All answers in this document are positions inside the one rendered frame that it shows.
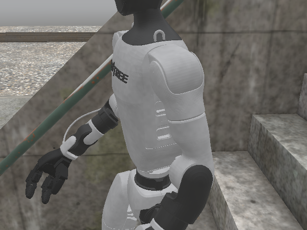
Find stairs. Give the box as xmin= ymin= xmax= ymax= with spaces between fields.
xmin=134 ymin=73 xmax=307 ymax=230

